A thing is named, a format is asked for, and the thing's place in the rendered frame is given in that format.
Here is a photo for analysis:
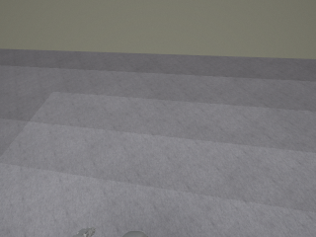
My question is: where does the left robot hand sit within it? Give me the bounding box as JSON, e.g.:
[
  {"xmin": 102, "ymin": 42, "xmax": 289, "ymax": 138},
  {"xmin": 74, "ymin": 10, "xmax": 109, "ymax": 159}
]
[{"xmin": 73, "ymin": 227, "xmax": 96, "ymax": 237}]

